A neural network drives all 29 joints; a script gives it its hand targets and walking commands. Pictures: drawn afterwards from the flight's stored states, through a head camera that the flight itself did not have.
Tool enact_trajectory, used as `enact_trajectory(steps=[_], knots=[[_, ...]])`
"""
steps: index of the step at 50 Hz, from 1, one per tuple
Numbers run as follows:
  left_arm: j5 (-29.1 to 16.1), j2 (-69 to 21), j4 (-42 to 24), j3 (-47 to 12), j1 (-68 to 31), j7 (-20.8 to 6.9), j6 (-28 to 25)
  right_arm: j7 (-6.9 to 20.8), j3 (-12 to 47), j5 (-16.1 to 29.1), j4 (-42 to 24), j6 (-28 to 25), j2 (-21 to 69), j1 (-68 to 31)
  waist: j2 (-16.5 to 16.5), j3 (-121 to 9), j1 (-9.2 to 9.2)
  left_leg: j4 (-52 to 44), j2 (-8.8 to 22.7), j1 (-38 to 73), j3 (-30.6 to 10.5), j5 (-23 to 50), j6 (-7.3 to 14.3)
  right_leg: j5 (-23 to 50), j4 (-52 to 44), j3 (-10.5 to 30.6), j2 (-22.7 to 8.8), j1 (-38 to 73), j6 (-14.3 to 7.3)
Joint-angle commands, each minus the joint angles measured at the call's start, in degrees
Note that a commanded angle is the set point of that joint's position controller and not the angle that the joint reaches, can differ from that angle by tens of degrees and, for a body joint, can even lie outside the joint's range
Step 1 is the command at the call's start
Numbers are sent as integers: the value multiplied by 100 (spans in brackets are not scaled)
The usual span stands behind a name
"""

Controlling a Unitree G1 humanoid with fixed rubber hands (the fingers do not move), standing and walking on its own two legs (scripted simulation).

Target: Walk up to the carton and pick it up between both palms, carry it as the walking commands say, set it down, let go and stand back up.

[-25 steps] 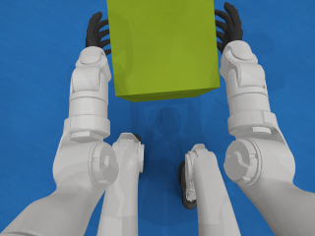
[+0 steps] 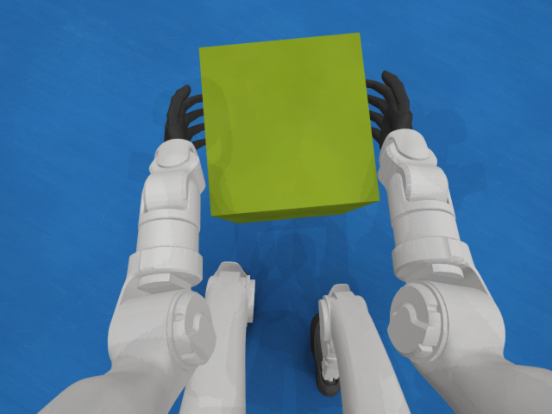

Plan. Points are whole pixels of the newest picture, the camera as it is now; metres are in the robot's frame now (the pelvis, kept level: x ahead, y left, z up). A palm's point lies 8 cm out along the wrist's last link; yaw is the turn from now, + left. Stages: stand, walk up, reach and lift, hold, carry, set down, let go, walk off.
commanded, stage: reach and lift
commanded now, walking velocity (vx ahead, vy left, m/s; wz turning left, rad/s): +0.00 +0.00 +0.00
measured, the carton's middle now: (285, 148) +0.48 +0.04 -0.13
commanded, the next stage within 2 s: none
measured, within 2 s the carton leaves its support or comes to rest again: neither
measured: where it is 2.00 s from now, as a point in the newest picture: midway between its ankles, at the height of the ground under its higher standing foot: (280, 345)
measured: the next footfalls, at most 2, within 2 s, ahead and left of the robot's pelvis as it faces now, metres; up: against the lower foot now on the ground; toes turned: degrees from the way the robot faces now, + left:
none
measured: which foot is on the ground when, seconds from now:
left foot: down 0.00-1.00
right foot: down 0.00-1.00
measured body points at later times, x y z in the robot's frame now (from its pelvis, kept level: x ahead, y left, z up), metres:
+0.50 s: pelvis +0.02 +0.00 +0.06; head +0.22 +0.04 +0.47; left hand +0.44 +0.19 -0.01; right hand +0.47 -0.10 +0.02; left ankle +0.14 +0.13 -0.54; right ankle +0.04 -0.12 -0.54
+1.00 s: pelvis +0.03 +0.00 +0.12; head +0.18 +0.04 +0.55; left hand +0.42 +0.18 +0.07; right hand +0.45 -0.11 +0.09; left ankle +0.14 +0.13 -0.54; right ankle +0.04 -0.12 -0.54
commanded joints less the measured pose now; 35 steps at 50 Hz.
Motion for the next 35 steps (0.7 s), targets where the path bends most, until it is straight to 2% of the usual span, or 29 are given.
enact_trajectory(steps=[1, 19, 35], knots=[[-965, -6361, -203, -3332, -4057, -1228, -360, 1302, 3112, 749, 477, 44, 6233, -3499, 431, -5722, 90, -346, -845, 5994, 436, 1269, 26, 1280, -1504, -216, 677, 450, 64], [-881, -6597, -364, -3640, -2953, -1222, -531, 1292, 3380, 700, 312, -177, 6394, -2462, 421, -5109, 41, -1219, -793, 6909, 245, 1555, 64, 1632, -2351, -9, 598, 1468, 1], [-736, -6696, -453, -3720, -2251, -1381, -573, 1301, 3528, 599, 198, -243, 6550, -1819, 323, -4468, 50, -2048, -723, 7699, 184, 1681, 118, 1859, -3205, 164, 461, 2497, -31]])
